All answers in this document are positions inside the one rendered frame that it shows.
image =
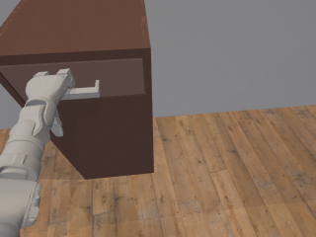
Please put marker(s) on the robot left forearm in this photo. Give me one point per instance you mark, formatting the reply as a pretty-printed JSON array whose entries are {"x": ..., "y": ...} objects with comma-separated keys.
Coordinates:
[{"x": 20, "y": 159}]

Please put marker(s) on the cabinet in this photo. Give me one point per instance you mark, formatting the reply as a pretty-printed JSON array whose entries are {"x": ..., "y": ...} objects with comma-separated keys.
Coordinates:
[{"x": 103, "y": 137}]

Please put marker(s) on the left robot hand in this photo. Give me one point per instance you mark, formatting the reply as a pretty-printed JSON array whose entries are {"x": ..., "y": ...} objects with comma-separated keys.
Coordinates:
[{"x": 52, "y": 87}]

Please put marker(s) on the drawer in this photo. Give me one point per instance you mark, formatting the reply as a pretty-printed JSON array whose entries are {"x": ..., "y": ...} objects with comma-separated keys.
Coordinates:
[{"x": 118, "y": 77}]

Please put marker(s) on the robot left upper arm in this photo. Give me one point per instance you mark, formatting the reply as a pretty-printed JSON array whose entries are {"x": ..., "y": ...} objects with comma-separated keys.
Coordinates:
[{"x": 19, "y": 205}]

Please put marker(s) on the handle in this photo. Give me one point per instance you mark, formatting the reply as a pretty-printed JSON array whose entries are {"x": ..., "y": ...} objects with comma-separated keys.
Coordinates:
[{"x": 83, "y": 93}]

